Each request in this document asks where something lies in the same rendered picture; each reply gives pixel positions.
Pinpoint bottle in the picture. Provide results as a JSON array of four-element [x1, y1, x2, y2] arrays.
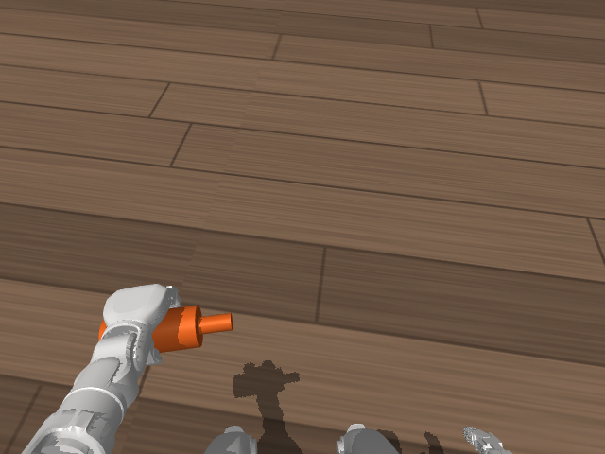
[[98, 305, 233, 353]]

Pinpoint right robot hand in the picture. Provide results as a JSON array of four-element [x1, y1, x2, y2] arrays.
[[463, 427, 513, 454]]

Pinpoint left robot hand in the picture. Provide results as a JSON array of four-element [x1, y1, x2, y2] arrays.
[[103, 284, 182, 365]]

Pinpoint left robot arm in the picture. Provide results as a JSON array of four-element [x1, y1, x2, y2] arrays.
[[21, 320, 152, 454]]

